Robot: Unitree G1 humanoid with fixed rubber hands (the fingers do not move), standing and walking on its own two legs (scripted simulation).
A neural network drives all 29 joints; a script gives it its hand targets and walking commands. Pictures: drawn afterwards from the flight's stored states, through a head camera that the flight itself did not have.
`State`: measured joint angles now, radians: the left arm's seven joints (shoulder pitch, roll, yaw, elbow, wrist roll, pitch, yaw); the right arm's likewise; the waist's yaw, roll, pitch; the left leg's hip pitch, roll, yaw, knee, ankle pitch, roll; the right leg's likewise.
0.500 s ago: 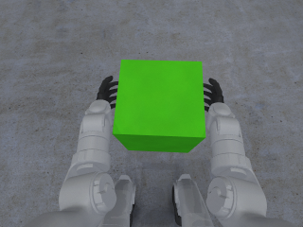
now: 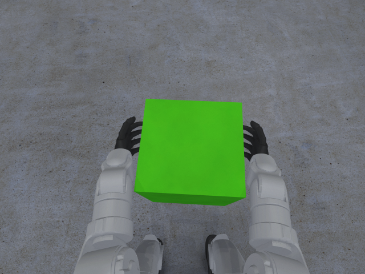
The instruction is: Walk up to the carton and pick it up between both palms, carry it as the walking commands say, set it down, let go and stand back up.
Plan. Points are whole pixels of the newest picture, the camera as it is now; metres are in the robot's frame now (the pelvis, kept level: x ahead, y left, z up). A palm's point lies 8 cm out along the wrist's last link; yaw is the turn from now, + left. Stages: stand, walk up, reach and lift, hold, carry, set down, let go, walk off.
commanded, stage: reach and lift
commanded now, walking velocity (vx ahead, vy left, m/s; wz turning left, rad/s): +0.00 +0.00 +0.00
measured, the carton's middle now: (190, 159) +0.37 +0.00 -0.10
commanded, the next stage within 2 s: none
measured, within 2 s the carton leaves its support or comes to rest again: neither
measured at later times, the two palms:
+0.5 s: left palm (117, 150) +0.34 +0.14 +0.04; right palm (272, 156) +0.34 -0.15 +0.03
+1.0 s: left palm (106, 145) +0.32 +0.14 +0.10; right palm (288, 153) +0.32 -0.15 +0.10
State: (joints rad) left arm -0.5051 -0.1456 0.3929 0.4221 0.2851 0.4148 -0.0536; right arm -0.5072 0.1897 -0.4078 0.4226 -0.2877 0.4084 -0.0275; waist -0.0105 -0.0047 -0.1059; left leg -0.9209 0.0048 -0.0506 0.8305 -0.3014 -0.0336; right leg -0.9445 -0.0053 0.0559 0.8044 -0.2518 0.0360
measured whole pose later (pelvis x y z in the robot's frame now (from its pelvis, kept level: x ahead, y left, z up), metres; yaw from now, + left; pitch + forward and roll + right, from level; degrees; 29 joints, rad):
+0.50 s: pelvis +0.01 +0.00 +0.04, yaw +0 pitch +9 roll +0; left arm -0.39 -0.18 0.34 0.38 0.30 0.50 -0.05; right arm -0.38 0.19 -0.37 0.36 -0.30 0.49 0.00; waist 0.00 0.00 -0.03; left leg -0.51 0.01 -0.05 0.56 -0.22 -0.03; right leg -0.53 -0.01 0.05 0.53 -0.17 0.03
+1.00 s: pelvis +0.02 +0.00 +0.05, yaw +1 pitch -4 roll +0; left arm -0.35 -0.15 0.29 0.33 0.27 0.68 -0.04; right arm -0.35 0.18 -0.29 0.30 -0.29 0.70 -0.04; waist -0.02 0.01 0.00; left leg -0.16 0.02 -0.07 0.41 -0.19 -0.03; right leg -0.18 -0.01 0.03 0.38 -0.14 0.03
